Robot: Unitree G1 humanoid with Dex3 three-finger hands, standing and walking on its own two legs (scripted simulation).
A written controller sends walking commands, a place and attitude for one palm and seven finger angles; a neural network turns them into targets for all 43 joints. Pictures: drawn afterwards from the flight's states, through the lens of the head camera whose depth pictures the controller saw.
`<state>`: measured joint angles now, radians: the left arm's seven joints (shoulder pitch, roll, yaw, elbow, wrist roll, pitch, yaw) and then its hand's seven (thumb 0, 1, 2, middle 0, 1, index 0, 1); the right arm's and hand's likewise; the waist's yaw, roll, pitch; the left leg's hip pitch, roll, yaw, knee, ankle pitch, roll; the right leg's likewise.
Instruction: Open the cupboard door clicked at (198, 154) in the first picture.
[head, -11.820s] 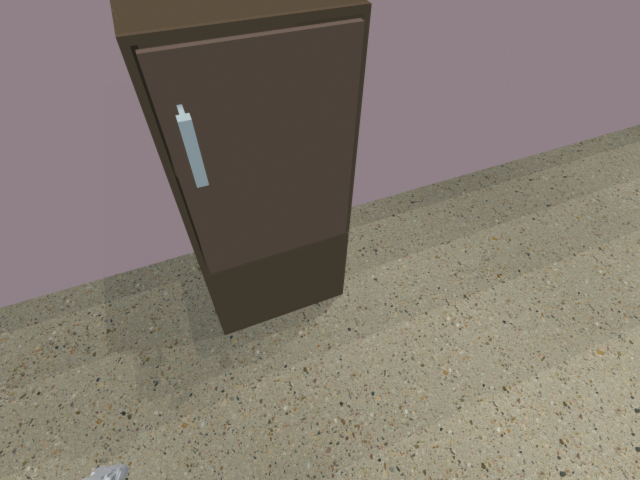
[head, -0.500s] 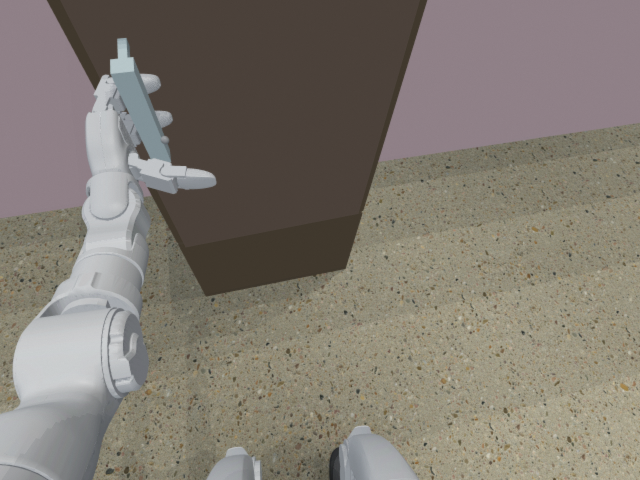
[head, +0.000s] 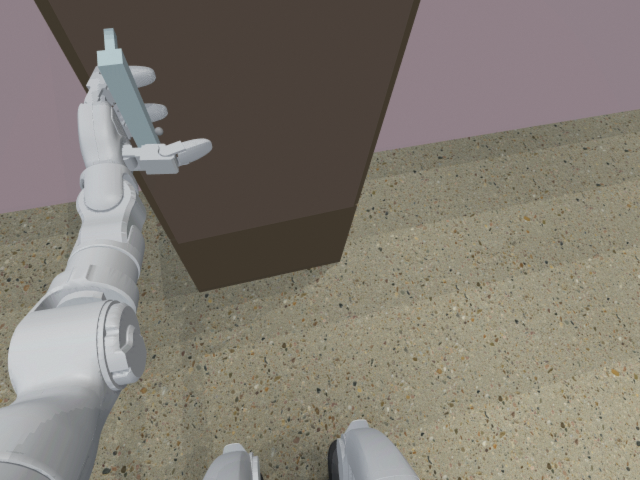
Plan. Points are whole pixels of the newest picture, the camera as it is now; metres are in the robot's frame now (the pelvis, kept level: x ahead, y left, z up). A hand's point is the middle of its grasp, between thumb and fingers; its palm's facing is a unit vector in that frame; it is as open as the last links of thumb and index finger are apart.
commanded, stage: close the thumb around the handle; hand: left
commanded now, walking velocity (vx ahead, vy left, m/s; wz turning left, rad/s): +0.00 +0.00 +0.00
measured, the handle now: (132, 99) +0.57 +0.18 +0.09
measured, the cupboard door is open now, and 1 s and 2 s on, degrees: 1 20 36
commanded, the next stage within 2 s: pull the door open along its arc in 0.42 s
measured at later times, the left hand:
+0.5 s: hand (159, 133) +0.52 +0.15 +0.08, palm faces +0.15 -0.99 -0.01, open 5.9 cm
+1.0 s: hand (199, 205) +0.41 +0.10 +0.08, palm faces +0.17 -0.98 +0.05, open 6.2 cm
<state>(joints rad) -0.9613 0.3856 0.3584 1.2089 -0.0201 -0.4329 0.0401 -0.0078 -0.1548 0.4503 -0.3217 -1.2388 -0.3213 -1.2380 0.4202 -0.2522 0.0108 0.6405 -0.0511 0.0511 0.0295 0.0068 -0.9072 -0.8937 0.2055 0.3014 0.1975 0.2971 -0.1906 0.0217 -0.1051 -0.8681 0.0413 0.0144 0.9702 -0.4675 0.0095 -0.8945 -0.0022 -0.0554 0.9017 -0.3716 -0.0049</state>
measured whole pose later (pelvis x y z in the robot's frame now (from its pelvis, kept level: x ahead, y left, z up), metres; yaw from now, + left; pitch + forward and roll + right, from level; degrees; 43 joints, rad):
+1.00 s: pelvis +0.02 -0.01 +0.02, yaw -1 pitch +15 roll -1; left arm -0.32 0.05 0.11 0.49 -0.09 -0.33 0.21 0.02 0.67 0.70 -0.35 -1.35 -0.36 -1.33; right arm 0.36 -0.22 -0.03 0.57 -0.02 0.04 0.06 0.01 -0.91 -0.89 0.20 0.30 0.20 0.30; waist -0.07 0.03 -0.13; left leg -0.64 0.05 0.04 0.83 -0.45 0.00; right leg -0.69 0.01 -0.03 0.80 -0.37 -0.01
